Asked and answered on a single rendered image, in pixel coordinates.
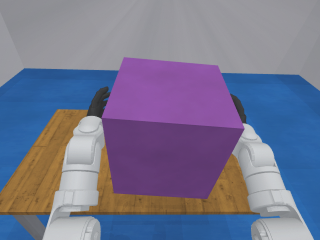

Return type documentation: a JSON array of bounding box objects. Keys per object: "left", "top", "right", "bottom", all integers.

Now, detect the robot left hand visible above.
[{"left": 86, "top": 86, "right": 111, "bottom": 119}]

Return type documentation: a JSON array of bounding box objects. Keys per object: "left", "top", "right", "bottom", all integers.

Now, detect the right robot upper arm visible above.
[{"left": 251, "top": 217, "right": 312, "bottom": 240}]

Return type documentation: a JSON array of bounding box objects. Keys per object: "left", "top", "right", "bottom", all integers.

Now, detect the left robot upper arm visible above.
[{"left": 44, "top": 216, "right": 101, "bottom": 240}]

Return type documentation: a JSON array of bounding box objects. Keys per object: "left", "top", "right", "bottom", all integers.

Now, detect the table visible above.
[{"left": 0, "top": 109, "right": 260, "bottom": 240}]

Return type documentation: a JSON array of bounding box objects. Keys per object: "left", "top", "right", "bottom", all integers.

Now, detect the robot right hand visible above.
[{"left": 230, "top": 93, "right": 247, "bottom": 124}]

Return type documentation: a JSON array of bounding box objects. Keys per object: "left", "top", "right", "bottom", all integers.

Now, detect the carton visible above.
[{"left": 101, "top": 57, "right": 245, "bottom": 199}]

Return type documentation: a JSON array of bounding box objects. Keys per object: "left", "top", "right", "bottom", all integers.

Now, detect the right robot forearm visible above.
[{"left": 232, "top": 123, "right": 314, "bottom": 240}]

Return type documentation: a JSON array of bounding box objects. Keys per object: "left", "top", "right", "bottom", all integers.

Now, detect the left robot forearm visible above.
[{"left": 42, "top": 116, "right": 105, "bottom": 240}]

